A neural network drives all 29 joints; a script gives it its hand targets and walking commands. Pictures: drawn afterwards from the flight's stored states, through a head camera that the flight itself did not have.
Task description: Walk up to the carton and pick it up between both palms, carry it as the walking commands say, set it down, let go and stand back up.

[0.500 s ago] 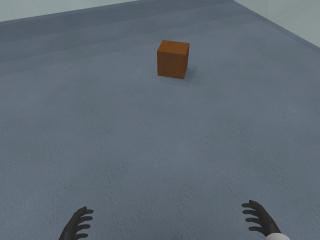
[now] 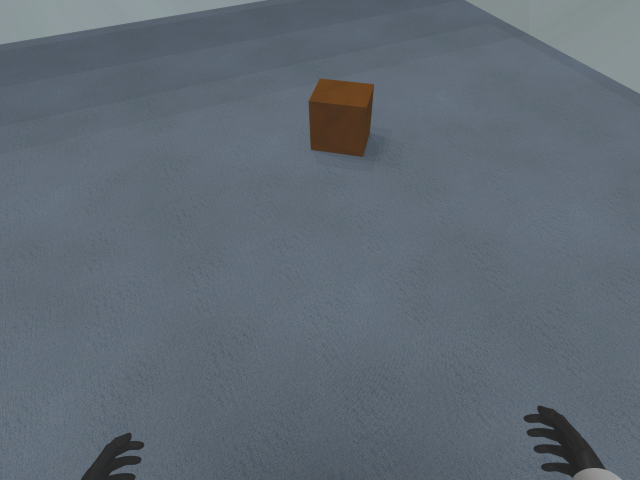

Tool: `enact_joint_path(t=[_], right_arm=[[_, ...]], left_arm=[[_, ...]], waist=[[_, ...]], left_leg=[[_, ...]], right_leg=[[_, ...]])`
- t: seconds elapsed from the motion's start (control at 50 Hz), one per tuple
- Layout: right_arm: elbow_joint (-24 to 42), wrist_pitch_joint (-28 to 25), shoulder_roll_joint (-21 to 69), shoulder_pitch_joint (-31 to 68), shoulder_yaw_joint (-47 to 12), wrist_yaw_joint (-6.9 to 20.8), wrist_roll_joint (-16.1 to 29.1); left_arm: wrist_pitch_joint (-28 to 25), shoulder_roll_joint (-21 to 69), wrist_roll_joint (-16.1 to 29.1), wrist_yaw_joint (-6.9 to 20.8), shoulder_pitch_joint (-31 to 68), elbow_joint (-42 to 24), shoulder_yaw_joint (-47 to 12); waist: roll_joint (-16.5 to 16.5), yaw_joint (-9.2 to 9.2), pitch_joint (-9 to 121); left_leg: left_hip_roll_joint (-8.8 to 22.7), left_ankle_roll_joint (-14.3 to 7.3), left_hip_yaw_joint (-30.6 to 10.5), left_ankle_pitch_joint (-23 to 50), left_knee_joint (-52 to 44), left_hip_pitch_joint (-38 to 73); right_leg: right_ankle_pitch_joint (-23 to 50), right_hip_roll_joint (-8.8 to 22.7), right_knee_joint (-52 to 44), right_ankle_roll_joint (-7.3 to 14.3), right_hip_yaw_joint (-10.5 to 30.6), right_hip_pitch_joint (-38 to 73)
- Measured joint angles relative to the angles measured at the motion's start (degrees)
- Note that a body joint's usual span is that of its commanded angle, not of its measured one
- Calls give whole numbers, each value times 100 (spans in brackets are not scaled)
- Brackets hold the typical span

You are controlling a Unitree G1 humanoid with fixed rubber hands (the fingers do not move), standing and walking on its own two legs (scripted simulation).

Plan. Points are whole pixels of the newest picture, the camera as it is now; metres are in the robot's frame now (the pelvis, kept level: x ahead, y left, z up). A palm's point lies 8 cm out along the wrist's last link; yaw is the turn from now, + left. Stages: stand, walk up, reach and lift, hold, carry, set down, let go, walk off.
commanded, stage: stand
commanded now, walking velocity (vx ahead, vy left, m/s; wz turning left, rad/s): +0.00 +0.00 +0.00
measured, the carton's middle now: (341, 118) +1.80 -0.12 -0.61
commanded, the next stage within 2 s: none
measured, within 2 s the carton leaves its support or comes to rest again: neither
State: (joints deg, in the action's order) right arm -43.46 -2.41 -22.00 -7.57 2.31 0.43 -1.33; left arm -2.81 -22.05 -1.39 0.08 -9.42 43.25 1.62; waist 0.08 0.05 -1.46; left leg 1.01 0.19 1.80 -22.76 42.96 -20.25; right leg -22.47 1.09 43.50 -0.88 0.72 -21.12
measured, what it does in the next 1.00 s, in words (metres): stands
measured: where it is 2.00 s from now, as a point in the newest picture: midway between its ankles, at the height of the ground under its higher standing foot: outside the picture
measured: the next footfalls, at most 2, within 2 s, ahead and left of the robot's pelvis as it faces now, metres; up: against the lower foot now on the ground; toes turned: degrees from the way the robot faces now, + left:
none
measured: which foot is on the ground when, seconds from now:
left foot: down 0.00-1.00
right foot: down 0.00-1.00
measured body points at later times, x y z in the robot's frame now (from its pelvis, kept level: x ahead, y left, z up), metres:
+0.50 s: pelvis +0.00 +0.00 +0.02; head +0.01 +0.00 +0.47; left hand +0.13 +0.31 -0.09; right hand +0.13 -0.31 -0.09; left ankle +0.00 +0.12 -0.71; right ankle +0.01 -0.13 -0.71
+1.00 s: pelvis -0.01 +0.00 +0.03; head +0.00 +0.00 +0.48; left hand +0.11 +0.31 -0.08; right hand +0.10 -0.32 -0.08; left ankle +0.00 +0.12 -0.71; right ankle +0.01 -0.13 -0.71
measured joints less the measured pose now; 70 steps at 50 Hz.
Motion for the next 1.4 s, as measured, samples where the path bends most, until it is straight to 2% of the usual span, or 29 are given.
enact_joint_path(t=[0.26, 0.86, 1.4], right_arm=[[-493, 43, -62, 65, -49, -1, 35], [-1564, 90, -58, 321, -176, 8, 65], [-1929, 132, -62, 381, -160, -8, 69]], left_arm=[[40, -63, 32, -11, 152, 463, -61], [107, -47, 77, 14, 440, 1516, -208], [156, -70, 73, 1, 523, 1880, -189]], waist=[[19, -51, -62], [-3, -4, -117], [16, -7, -128]], left_leg=[[8, 14, 18, 200, -389, 237], [9, 30, 59, 1014, -1894, 1084], [34, 43, 99, 1204, -2344, 1340]], right_leg=[[193, 0, -367, 6, -4, 222], [996, -1, -1835, 8, -18, 1042], [1212, -22, -2302, 5, 9, 1287]])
